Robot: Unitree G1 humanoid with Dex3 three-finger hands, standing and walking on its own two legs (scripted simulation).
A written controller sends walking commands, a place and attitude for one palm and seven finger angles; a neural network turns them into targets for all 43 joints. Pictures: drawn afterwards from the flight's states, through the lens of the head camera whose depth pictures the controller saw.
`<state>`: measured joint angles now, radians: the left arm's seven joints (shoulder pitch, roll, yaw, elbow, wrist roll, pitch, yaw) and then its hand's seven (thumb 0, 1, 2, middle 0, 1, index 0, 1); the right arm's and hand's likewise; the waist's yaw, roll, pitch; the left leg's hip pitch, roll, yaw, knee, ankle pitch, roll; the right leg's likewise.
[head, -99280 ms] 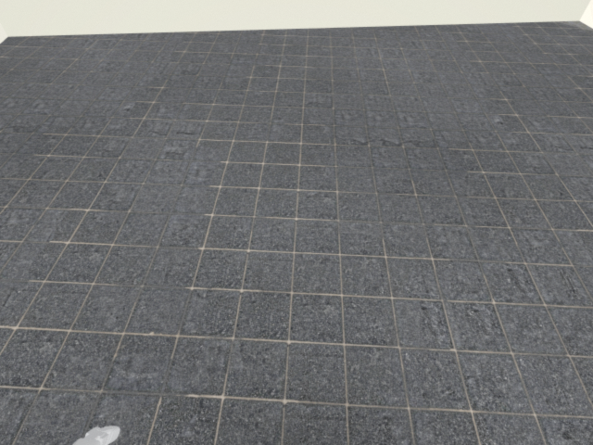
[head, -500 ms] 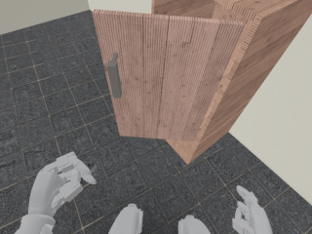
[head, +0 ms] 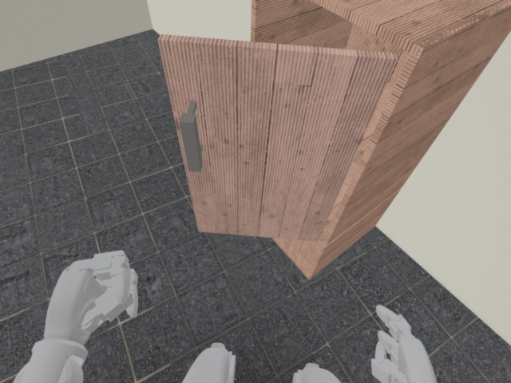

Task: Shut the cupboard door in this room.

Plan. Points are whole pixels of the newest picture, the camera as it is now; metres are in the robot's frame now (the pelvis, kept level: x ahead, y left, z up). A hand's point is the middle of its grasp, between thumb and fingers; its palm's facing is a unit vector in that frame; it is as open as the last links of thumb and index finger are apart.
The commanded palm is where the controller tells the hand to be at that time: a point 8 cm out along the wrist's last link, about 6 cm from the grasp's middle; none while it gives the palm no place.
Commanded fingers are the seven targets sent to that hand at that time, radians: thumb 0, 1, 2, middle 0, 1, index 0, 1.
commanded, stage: raise the hand and make a fist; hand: left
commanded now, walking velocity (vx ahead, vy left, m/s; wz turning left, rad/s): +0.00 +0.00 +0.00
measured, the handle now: (194, 136) +0.53 +0.16 +0.06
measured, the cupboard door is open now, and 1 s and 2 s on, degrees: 48 48 48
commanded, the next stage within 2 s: bring the fist close to the handle in 0.38 s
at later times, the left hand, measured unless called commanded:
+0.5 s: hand (147, 298) +0.22 +0.17 +0.06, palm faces +0.00 -1.00 -0.04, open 3.1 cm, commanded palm +0.21 +0.22 +0.06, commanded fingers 0.00 0.90 0.90 -1.30 -1.50 -1.30 -1.50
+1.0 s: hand (177, 228) +0.33 +0.15 +0.06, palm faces -0.02 -1.00 -0.02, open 3.1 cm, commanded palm +0.31 +0.20 +0.06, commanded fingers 0.00 0.90 0.90 -1.30 -1.50 -1.30 -1.50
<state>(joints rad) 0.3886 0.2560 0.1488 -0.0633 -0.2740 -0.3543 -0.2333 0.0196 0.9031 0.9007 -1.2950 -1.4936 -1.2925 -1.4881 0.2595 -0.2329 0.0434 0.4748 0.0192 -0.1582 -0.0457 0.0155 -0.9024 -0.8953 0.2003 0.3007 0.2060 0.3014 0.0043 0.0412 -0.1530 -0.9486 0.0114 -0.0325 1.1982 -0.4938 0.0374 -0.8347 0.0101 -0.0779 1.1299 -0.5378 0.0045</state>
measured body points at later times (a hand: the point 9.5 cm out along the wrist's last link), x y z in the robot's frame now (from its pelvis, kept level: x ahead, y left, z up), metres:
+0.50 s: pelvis +0.00 -0.02 +0.00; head +0.05 -0.02 +0.45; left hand +0.21 +0.22 +0.06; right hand +0.18 -0.25 -0.07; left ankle +0.05 +0.09 -0.65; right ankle +0.01 -0.13 -0.65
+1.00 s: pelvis +0.00 -0.02 +0.00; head +0.07 -0.01 +0.45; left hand +0.32 +0.20 +0.06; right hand +0.15 -0.26 -0.09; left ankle +0.05 +0.09 -0.65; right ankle +0.01 -0.13 -0.65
